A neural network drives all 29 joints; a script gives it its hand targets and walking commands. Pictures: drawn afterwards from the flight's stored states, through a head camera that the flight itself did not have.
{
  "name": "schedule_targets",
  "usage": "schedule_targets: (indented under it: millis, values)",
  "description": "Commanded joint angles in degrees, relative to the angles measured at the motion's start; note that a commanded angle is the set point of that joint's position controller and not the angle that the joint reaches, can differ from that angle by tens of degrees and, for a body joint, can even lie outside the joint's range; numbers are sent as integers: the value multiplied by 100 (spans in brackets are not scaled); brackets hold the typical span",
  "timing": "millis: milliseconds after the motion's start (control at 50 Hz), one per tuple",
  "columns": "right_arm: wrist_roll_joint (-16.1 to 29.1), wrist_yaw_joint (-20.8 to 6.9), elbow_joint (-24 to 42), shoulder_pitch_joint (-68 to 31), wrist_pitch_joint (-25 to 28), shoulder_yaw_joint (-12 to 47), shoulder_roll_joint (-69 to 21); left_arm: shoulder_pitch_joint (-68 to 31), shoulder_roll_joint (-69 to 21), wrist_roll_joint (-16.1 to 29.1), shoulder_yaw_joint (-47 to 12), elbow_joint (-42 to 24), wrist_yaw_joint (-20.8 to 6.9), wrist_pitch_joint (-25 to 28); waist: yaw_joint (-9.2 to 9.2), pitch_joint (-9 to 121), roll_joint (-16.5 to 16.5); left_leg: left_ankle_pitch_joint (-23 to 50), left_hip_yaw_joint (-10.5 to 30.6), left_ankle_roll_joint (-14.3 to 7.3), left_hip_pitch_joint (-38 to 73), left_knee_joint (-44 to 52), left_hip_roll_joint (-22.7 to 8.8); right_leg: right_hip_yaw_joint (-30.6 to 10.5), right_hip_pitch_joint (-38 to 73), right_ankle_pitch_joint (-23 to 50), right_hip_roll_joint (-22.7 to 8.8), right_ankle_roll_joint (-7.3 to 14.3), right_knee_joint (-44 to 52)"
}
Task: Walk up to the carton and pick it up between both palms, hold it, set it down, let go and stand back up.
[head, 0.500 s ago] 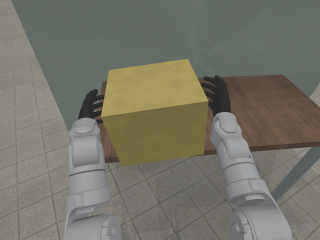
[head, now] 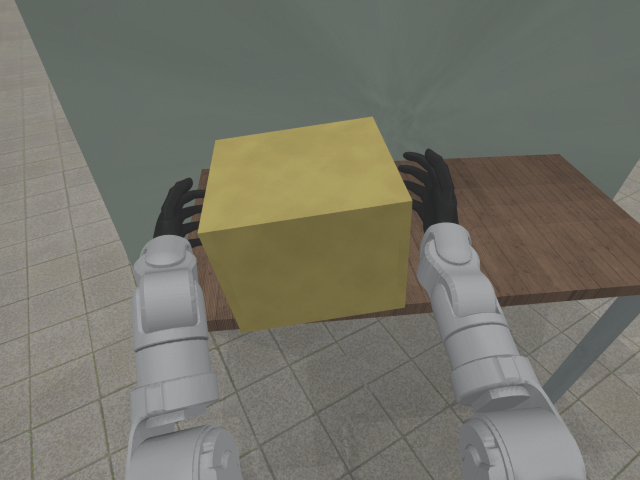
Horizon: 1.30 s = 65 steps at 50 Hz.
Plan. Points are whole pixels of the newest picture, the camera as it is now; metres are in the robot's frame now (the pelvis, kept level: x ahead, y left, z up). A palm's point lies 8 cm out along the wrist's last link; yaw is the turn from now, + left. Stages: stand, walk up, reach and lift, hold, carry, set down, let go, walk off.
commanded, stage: hold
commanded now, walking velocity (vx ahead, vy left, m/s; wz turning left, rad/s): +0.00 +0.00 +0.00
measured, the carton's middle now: (308, 222) +0.44 +0.00 +0.12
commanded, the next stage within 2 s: none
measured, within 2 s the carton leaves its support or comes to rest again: neither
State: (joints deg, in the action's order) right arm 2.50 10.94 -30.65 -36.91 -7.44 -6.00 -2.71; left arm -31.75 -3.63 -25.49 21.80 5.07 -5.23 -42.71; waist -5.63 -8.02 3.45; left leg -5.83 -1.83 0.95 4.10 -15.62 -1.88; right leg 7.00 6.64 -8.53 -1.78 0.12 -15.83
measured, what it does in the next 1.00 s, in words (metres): stands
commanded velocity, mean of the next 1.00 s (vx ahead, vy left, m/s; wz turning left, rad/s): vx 0.00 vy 0.00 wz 0.00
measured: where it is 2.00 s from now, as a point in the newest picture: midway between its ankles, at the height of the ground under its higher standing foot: outside the picture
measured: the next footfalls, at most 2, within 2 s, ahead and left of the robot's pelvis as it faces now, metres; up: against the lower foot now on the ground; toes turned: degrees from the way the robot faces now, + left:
none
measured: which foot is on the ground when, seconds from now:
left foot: down 0.00-1.00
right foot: down 0.00-1.00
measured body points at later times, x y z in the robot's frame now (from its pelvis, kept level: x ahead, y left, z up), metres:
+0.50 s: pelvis +0.00 +0.00 +0.00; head -0.04 +0.03 +0.45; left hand +0.37 +0.17 +0.16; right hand +0.37 -0.16 +0.19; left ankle +0.05 +0.13 -0.75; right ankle +0.02 -0.11 -0.75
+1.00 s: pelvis +0.00 +0.00 +0.00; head -0.04 +0.02 +0.45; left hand +0.37 +0.17 +0.16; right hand +0.37 -0.16 +0.18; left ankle +0.05 +0.13 -0.75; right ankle +0.02 -0.11 -0.75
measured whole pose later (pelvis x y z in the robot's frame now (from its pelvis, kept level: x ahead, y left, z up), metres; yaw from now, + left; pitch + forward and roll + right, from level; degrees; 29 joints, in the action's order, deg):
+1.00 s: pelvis +0.00 +0.00 +0.00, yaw +0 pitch -13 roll +0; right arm 2.0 10.1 -31.3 -37.0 -7.6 -7.6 -2.2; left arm -31.9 -4.1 -24.5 20.6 5.9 -4.0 -42.9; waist -5.5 -8.4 3.4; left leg -5.6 -2.3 0.6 2.7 -16.1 -1.7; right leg 6.7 5.1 -8.2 -2.0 0.0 -16.3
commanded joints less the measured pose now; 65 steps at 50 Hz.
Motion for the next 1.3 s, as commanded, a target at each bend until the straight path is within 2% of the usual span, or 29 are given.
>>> schedule_targets:
  millis: [0, 80, 120, 180, 240, 260, 300, 320, 360, 420, 460, 500, 540, 560, 580, 620, 680, 720, 760, 800, 880, 920, 980, 1140, 1160, 1180, 1200, 1220, 1280]
  values:
    - [184, -893, 1266, -3491, 241, 1930, -2142, -4136, -1930, 1097, -2457, -1107, -797, 711, -86, 2363, -366, 668, -308, -74, 376, 79, 305, 188, 225, 732, 288, -206, 213]
    - [109, -917, 1180, -3527, 275, 1891, -2180, -4277, -1946, 1127, -2553, -1101, -734, 798, -138, 2417, -335, 531, -323, -104, 379, 87, 297, 193, 51, 633, 268, -231, 193]
    - [116, -933, 1158, -3524, 287, 1910, -2185, -4172, -1937, 1077, -2519, -1017, -741, 781, -71, 2359, -346, 465, -334, -126, 360, 83, 298, 213, 58, 567, 299, -225, 204]
    - [179, -940, 1344, -3592, 327, 2040, -2200, -4175, -2060, 1171, -2684, -1246, -679, 767, -64, 2681, -474, 963, -265, -39, 644, -39, 268, 234, 92, 780, 331, -177, 137]
    - [106, -971, 1147, -3600, 273, 1945, -2107, -4087, -1952, 1069, -2511, -928, -662, 708, 9, 2338, -352, 503, -309, -86, 454, 80, 262, 227, -75, 397, 302, -176, 205]
    - [46, -997, 1012, -3657, 281, 1851, -2105, -4204, -2005, 1090, -2503, -962, -665, 718, -43, 2299, -315, 354, -289, -79, 447, 136, 238, 230, -162, 222, 297, -140, 217]
    - [13, -1044, 845, -3615, 263, 1790, -2147, -4290, -1945, 1035, -2421, -1009, -663, 720, 17, 2285, -348, 148, -312, -144, 385, 225, 244, 229, -150, 65, 302, -147, 266]
    - [-23, -1051, 774, -3590, 265, 1741, -2104, -4214, -1922, 983, -2318, -817, -680, 689, 79, 2158, -312, 57, -338, -170, 309, 255, 239, 209, -147, 34, 273, -143, 250]
    - [14, -1074, 830, -3739, 283, 1778, -2256, -4420, -1914, 1036, -2367, -955, -663, 726, 99, 2365, -405, 150, -377, -197, 205, 224, 261, 157, 4, 210, 272, -159, 193]
    - [133, -1086, 914, -3866, 368, 1839, -2230, -4478, -1951, 1144, -2482, -1052, -623, 804, 66, 2836, -473, 634, -306, -136, 469, 48, 256, 166, 86, 576, 270, -182, 110]
    - [293, -1011, 1046, -3453, 336, 2100, -2283, -4070, -2040, 1120, -2645, -1213, -610, 768, 6, 2923, -491, 1356, -335, -67, 734, -140, 293, 109, 231, 1301, 299, -214, 108]
    - [257, -966, 994, -3740, 289, 2047, -2120, -4214, -1835, 1138, -2425, -894, -662, 750, 46, 2723, -440, 1018, -293, -86, 535, -118, 313, 144, 255, 1110, 251, -246, 91]
    - [203, -916, 838, -3507, 218, 2008, -2158, -3992, -1872, 954, -2292, -767, -748, 709, 60, 2201, -350, 738, -365, -119, 331, 49, 342, 107, 265, 1000, 239, -273, 153]
    - [176, -937, 692, -3524, 190, 1914, -2157, -4197, -1821, 993, -2300, -832, -766, 726, -30, 2125, -374, 461, -324, -156, 236, 124, 313, 118, 163, 716, 225, -262, 175]
    - [176, -952, 707, -3461, 204, 1904, -2246, -4225, -1851, 986, -2328, -990, -767, 756, 2, 2170, -335, 534, -358, -148, 290, 140, 312, 140, 122, 743, 243, -228, 161]
    - [240, -934, 999, -3345, 216, 1969, -2207, -4076, -1991, 1039, -2494, -1149, -762, 702, -88, 2321, -496, 966, -323, -42, 514, 16, 306, 141, 195, 971, 287, -218, 179]
    - [308, -861, 1291, -3465, 229, 2100, -2197, -4135, -1970, 1206, -2625, -1275, -748, 722, -144, 2612, -430, 1297, -311, -1, 714, -122, 326, 162, 300, 1270, 334, -236, 122]
    - [325, -866, 1278, -3557, 229, 2081, -2129, -4210, -2042, 1226, -2763, -1284, -692, 747, -166, 2539, -479, 1302, -213, 56, 759, -132, 273, 206, 30, 958, 356, -170, 165]
    - [226, -890, 1222, -3464, 202, 2013, -2078, -4018, -2070, 1113, -2672, -1068, -689, 700, -119, 2221, -499, 1126, -241, 43, 692, -77, 249, 220, -84, 758, 344, -154, 191]
    - [119, -944, 982, -3406, 171, 1828, -2016, -4058, -1924, 1019, -2455, -988, -711, 660, -65, 2031, -457, 507, -244, -14, 490, 108, 231, 244, -164, 239, 317, -129, 247]
    - [118, -988, 947, -3465, 158, 1842, -2069, -4129, -1880, 1030, -2408, -1064, -748, 622, -51, 2133, -311, 570, -300, -103, 444, 137, 243, 196, 40, 458, 314, -156, 193]
    - [187, -1013, 1126, -3678, 235, 1870, -2151, -4234, -1998, 1099, -2498, -1090, -711, 667, 5, 2399, -391, 517, -281, -106, 374, 110, 243, 164, 69, 460, 299, -135, 175]
    - [95, -1076, 910, -3744, 286, 1741, -2116, -4390, -1969, 1172, -2508, -900, -643, 768, -14, 2515, -462, 282, -269, -123, 354, 150, 214, 190, -143, 219, 270, -134, 178]
    - [231, -963, 1206, -3856, 358, 2192, -2408, -4246, -1925, 1080, -2447, -957, -621, 854, 145, 2817, -173, 756, -358, -242, 306, 6, 355, 63, 406, 1188, 231, -294, 68]
    - [209, -922, 1059, -3835, 315, 2118, -2321, -4249, -1837, 1041, -2369, -814, -668, 821, 84, 2687, -239, 594, -364, -237, 292, 29, 358, 53, 419, 1109, 203, -313, 113]
    - [204, -909, 1046, -3820, 302, 2094, -2317, -4254, -1863, 1015, -2322, -848, -702, 820, 179, 2626, -211, 621, -377, -223, 293, 66, 358, 73, 365, 1036, 215, -311, 114]
    - [224, -897, 1017, -3695, 305, 2092, -2342, -4327, -1852, 1058, -2426, -1084, -714, 833, 61, 2720, -283, 714, -386, -170, 366, 42, 344, 119, 348, 1021, 263, -282, 121]
    - [210, -890, 982, -3613, 268, 2106, -2295, -4126, -1864, 976, -2365, -929, -726, 766, 92, 2513, -322, 821, -369, -164, 430, 52, 327, 106, 258, 1009, 263, -275, 166]
    - [245, -828, 953, -3419, 189, 2029, -2152, -4085, -1848, 1005, -2348, -949, -824, 682, -86, 2320, -343, 838, -358, -111, 486, 26, 342, 121, 290, 1080, 248, -280, 188]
